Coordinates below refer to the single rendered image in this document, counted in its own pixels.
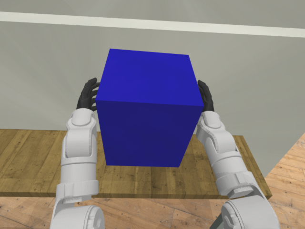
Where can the right robot hand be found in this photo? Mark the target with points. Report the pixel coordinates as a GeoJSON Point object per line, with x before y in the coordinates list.
{"type": "Point", "coordinates": [206, 96]}

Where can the robot left upper arm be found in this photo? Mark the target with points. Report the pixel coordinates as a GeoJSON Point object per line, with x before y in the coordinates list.
{"type": "Point", "coordinates": [83, 217]}

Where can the robot left forearm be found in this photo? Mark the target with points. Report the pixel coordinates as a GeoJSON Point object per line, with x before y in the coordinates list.
{"type": "Point", "coordinates": [78, 161]}

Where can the robot right upper arm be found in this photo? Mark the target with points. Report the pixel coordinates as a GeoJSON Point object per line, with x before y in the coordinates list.
{"type": "Point", "coordinates": [248, 213]}

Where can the table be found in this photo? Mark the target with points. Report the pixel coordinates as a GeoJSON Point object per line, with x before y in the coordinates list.
{"type": "Point", "coordinates": [30, 166]}

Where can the left robot hand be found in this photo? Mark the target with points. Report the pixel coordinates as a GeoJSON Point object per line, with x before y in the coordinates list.
{"type": "Point", "coordinates": [85, 99]}

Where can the robot right forearm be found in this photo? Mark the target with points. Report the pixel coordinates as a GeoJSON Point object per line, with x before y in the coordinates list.
{"type": "Point", "coordinates": [232, 177]}

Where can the carton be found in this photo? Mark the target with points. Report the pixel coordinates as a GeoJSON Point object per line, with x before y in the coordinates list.
{"type": "Point", "coordinates": [148, 106]}

